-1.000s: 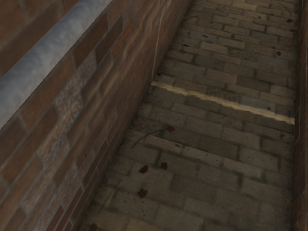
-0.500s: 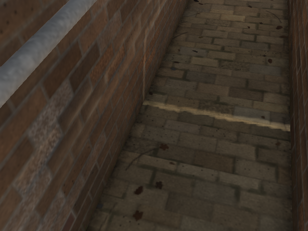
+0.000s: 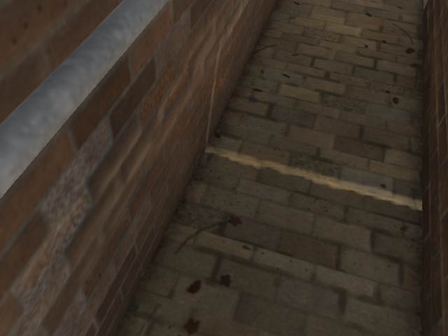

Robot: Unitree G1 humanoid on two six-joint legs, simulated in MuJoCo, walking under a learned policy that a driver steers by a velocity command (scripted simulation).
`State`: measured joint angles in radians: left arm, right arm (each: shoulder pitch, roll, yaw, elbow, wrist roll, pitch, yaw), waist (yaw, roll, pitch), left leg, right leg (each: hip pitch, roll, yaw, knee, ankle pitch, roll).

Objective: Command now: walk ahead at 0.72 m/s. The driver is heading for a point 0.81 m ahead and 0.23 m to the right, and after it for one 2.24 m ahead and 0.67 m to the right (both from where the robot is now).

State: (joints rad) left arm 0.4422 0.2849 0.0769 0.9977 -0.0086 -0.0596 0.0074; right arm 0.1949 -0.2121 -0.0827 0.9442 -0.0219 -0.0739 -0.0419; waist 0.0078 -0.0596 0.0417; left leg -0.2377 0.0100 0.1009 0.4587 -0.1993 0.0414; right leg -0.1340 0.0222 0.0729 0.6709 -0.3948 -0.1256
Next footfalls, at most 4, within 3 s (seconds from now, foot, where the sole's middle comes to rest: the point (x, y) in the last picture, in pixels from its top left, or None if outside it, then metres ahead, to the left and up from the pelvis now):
0.50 right None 0.48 -0.19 -0.77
0.96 left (312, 202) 1.00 -0.32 -0.77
1.34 right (364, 188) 1.07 -0.53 -0.77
1.72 left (284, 201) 1.00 -0.22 -0.77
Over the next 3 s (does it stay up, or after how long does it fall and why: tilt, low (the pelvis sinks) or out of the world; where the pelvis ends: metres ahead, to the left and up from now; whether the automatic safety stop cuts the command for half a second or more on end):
stays up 1.02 -0.36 0.01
